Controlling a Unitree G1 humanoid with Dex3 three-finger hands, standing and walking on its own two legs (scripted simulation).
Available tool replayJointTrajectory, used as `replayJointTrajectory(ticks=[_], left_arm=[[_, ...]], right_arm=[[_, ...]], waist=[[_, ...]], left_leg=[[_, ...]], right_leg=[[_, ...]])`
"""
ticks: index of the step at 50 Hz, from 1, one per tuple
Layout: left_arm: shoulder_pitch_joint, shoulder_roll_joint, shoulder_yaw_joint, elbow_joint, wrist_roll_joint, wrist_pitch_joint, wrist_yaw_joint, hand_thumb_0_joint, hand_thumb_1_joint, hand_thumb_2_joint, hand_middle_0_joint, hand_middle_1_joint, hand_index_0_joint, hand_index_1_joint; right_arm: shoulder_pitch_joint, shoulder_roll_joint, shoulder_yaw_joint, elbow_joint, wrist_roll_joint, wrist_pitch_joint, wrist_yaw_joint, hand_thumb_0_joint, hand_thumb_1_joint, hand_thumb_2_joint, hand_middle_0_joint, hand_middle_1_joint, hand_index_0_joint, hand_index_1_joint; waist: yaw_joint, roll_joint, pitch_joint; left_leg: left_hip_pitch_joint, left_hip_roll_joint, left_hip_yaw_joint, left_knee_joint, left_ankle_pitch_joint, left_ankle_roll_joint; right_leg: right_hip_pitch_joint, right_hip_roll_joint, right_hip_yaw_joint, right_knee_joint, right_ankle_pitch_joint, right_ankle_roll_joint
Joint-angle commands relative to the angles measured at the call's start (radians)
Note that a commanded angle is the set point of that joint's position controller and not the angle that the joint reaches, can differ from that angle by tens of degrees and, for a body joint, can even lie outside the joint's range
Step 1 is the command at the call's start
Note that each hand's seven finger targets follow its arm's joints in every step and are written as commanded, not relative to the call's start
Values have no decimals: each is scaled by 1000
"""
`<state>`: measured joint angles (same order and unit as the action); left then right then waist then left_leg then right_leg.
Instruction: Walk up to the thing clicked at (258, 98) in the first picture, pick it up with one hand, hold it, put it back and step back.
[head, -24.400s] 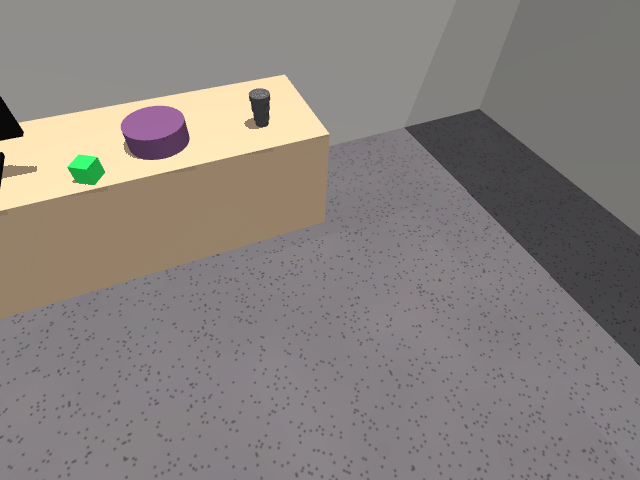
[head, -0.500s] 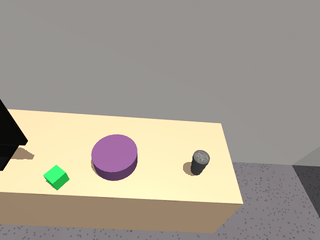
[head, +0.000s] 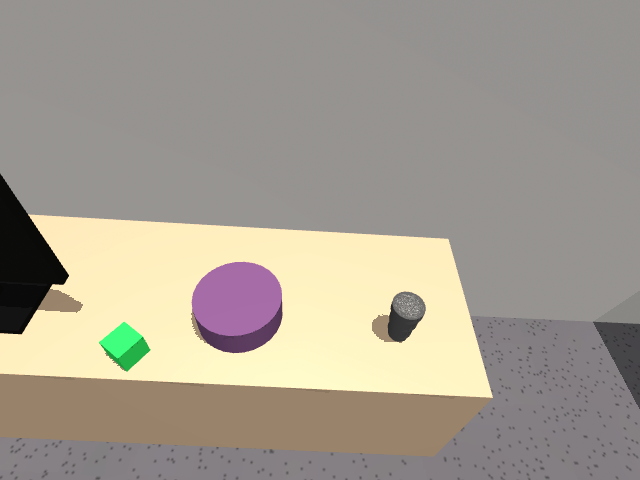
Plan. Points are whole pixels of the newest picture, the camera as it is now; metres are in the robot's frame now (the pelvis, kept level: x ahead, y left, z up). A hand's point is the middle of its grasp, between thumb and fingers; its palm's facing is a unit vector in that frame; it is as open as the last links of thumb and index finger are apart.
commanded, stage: home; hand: right
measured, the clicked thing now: (403, 319) +0.50 -0.19 -0.27
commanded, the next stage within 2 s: stand in 0.42 s
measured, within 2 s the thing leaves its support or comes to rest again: neither
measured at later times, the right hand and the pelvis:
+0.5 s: hand out of the picture +0.08 -0.25 -0.15, palm faces -0.05 +0.93 -0.36, open 17.4 cm; pelvis +0.01 +0.00 +0.00, yaw +1 degrees
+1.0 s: hand out of the picture +0.10 -0.25 -0.15, palm faces -0.05 +0.93 -0.36, open 8.8 cm; pelvis +0.02 +0.00 +0.00, yaw +1 degrees
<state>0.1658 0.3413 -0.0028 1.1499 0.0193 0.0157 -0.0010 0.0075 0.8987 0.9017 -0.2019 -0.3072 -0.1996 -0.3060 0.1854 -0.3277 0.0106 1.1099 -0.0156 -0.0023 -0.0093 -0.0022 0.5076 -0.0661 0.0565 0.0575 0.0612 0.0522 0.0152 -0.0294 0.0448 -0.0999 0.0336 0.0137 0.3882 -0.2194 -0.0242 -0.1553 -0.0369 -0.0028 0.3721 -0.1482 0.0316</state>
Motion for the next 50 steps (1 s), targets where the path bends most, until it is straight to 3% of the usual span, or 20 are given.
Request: replayJointTrajectory(ticks=[1, 5, 15, 18, 19, 23, 26, 28, 29, 34, 37, 44, 50], left_arm=[[-57, 190, 34, -65, 0, -25, 15, 0, 898, 903, -201, -304, -201, -303], [-49, 187, 32, -58, -2, -28, 13, 0, 898, 903, -201, -303, -201, -303], [-69, 191, 36, -60, -5, -28, 12, 0, 897, 903, -201, -303, -201, -303], [-71, 191, 35, -55, -5, -28, 11, 0, 898, 903, -201, -303, -201, -303], [-80, 195, 37, -61, -4, -29, 11, 0, 897, 903, -201, -303, -201, -303], [-82, 196, 39, -57, -6, -27, 10, 0, 898, 903, -201, -303, -201, -303], [-90, 197, 38, -65, -4, -32, 11, 0, 897, 903, -201, -303, -201, -303], [-94, 198, 39, -63, -4, -32, 11, 0, 900, 900, -200, -300, -200, -301], [-98, 203, 40, -64, -5, -31, 12, 0, 900, 900, -200, -300, -200, -301], [-94, 196, 38, -66, -7, -34, 11, 0, 900, 900, -200, -300, -200, -301], [-102, 199, 39, -61, -7, -32, 12, 0, 900, 900, -200, -300, -200, -301], [-100, 206, 43, -62, -9, -35, 10, 0, 900, 900, -200, -300, -200, -301], [-102, 205, 44, -67, -6, -36, 10, 0, 900, 900, -200, -300, -200, -301]], right_arm=[[-42, -218, -38, -59, -2, -16, -16, 0, 532, -61, 53, 54, 53, 54], [-40, -221, -36, -51, 1, -16, -14, 0, 545, -53, 51, 52, 51, 52], [-53, -234, -37, -50, 1, -21, -17, 0, 554, -48, 50, 50, 51, 50], [-60, -232, -36, -50, 3, -20, -15, 0, 541, -56, 52, 53, 52, 53], [-55, -235, -37, -50, 1, -20, -15, 0, 542, -55, 52, 52, 52, 52], [-66, -237, -39, -47, 1, -19, -16, 0, 535, -59, 52, 54, 52, 54], [-75, -238, -42, -52, 3, -21, -15, 0, 547, -52, 51, 52, 51, 52], [-72, -236, -40, -49, 2, -20, -15, 0, 387, -212, 200, 212, 200, 212], [-72, -234, -40, -49, 2, -19, -15, 0, 307, -292, 200, 292, 200, 292], [-79, -244, -44, -47, 3, -20, -13, 0, -93, -692, 200, 300, 200, 300], [-80, -233, -41, -44, 2, -17, -12, 0, -333, -900, 200, 300, 200, 300], [-89, -236, -42, -47, 4, -18, -11, 0, -893, -900, 200, 300, 200, 300], [-87, -240, -43, -49, 3, -18, -11, 0, -900, -900, 200, 300, 200, 300]], waist=[[-10, 27, -15], [-10, 26, -4], [-10, 44, -37], [-8, 23, -21], [-12, 28, -39], [-7, 33, -30], [-12, 21, -57], [-14, 31, -55], [-15, 27, -62], [-15, 32, -70], [-15, 21, -46], [-13, 39, -60], [-16, 27, -64]], left_leg=[[-87, 81, -82, -103, -1, 42], [-77, 81, -83, -98, 8, 45], [-61, 91, -83, -106, 93, 41], [-62, 88, -87, -113, 77, 39], [-52, 89, -79, -107, 96, 39], [-56, 90, -83, -113, 81, 37], [-25, 94, -83, -101, 162, 36], [-35, 94, -80, -102, 142, 37], [-29, 94, -81, -107, 162, 35], [-10, 97, -77, -99, 184, 36], [-35, 93, -79, -109, 139, 32], [-30, 94, -80, -107, 166, 32], [-13, 97, -79, -102, 184, 34]], right_leg=[[32, -74, 86, -78, -36, -33], [23, -74, 82, -85, -39, -32], [68, -87, 76, -71, 63, -36], [56, -80, 67, -81, 22, -31], [67, -87, 73, -80, 58, -33], [63, -86, 68, -82, 44, -33], [65, -88, 63, -79, 98, -33], [79, -92, 65, -80, 104, -32], [82, -94, 65, -74, 119, -34], [82, -97, 62, -77, 147, -35], [81, -92, 59, -84, 90, -32], [99, -97, 58, -81, 127, -38], [90, -97, 53, -81, 144, -37]])
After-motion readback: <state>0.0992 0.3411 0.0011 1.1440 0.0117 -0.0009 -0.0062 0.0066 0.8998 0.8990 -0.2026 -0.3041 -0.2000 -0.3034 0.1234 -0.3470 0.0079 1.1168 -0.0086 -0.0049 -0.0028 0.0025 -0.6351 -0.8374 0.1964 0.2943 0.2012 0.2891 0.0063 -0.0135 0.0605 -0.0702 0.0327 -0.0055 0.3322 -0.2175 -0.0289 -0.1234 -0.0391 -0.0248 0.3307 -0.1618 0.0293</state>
